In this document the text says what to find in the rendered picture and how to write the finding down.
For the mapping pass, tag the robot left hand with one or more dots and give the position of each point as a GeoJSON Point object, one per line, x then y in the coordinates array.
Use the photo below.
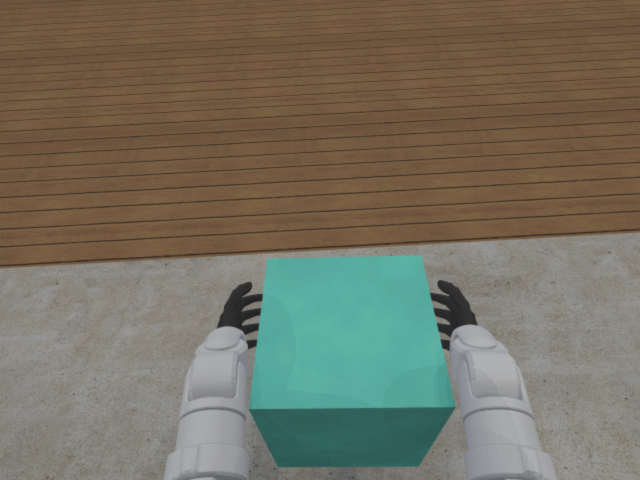
{"type": "Point", "coordinates": [232, 315]}

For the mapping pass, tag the carton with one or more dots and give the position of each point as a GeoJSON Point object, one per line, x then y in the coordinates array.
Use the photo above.
{"type": "Point", "coordinates": [349, 367]}

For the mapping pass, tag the robot right forearm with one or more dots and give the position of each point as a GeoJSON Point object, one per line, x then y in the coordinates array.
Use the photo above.
{"type": "Point", "coordinates": [501, 436]}

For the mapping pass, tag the robot left forearm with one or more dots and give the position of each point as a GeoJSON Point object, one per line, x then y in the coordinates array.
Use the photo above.
{"type": "Point", "coordinates": [210, 438]}

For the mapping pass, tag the robot right hand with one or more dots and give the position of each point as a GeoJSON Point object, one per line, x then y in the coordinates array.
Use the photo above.
{"type": "Point", "coordinates": [459, 315]}

